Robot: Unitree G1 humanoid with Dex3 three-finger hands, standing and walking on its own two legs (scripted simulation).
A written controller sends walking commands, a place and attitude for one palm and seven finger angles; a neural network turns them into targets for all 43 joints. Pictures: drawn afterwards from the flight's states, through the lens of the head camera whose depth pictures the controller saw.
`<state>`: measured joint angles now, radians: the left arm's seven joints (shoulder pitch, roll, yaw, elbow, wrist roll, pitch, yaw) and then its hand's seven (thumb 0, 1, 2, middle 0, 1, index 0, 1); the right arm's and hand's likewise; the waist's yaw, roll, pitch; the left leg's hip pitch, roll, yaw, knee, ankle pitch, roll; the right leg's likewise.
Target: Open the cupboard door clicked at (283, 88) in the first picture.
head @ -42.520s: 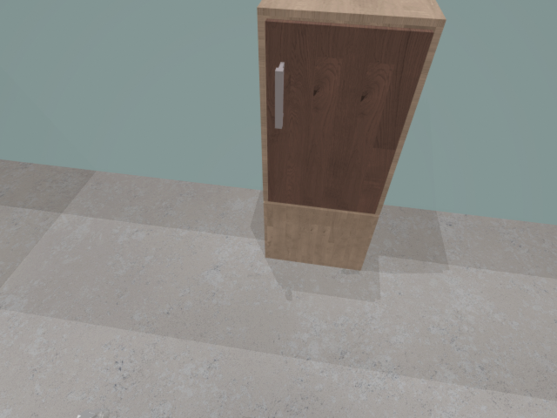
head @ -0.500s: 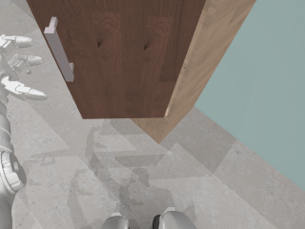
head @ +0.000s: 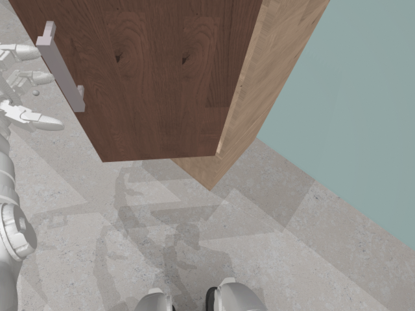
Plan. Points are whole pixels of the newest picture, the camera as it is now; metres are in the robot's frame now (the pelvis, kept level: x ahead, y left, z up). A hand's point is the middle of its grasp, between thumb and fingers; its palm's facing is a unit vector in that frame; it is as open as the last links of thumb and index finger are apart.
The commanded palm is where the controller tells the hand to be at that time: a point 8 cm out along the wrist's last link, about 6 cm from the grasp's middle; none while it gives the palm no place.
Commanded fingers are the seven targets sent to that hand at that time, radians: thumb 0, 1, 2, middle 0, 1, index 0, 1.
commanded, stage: slide the fingers in behind the handle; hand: left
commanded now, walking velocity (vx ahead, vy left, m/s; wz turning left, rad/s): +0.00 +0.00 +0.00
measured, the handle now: (66, 71) +0.54 +0.22 +0.09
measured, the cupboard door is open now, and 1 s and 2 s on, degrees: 46 46 46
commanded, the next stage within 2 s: close the thumb around the handle in 1.32 s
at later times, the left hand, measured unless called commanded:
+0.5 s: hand (54, 97) +0.48 +0.24 +0.08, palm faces +0.04 -1.00 +0.00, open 14.0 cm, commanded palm +0.46 +0.27 +0.09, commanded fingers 0.00 -0.50 0.30 -0.30 -1.20 -0.30 -1.20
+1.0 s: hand (76, 94) +0.49 +0.20 +0.08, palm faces +0.03 -1.00 +0.01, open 13.9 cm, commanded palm +0.46 +0.25 +0.09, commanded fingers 0.00 -0.50 0.30 -0.30 -1.20 -0.30 -1.20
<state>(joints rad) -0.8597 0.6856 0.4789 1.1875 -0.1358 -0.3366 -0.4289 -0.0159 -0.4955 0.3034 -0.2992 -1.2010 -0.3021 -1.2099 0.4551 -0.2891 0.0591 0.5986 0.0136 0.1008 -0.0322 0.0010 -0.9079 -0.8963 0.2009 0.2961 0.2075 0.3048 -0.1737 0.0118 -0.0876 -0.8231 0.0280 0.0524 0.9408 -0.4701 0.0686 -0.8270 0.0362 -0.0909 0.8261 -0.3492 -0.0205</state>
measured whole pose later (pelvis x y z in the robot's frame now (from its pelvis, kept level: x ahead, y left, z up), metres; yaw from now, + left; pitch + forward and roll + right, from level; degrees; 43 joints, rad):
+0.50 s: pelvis +0.00 +0.00 +0.00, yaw +1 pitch +19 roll -3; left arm -0.87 0.59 0.41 1.18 -0.13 -0.36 -0.35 -0.02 -0.50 0.30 -0.30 -1.20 -0.30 -1.20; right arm 0.39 -0.28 0.06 0.59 0.02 0.08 -0.03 0.00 -0.91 -0.90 0.20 0.30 0.21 0.30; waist -0.15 0.01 -0.09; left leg -0.80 0.02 0.04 0.94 -0.47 0.07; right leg -0.81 0.03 -0.10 0.84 -0.36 -0.02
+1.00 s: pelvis +0.00 +0.00 +0.00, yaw +0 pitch +19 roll -3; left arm -0.85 0.51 0.39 1.15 -0.12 -0.37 -0.28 -0.02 -0.50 0.30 -0.30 -1.20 -0.30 -1.21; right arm 0.42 -0.27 0.04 0.61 0.01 0.08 -0.01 0.00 -0.91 -0.90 0.20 0.30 0.21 0.30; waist -0.16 0.02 -0.10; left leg -0.79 0.02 0.05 0.93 -0.47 0.06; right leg -0.80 0.03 -0.09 0.84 -0.36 -0.03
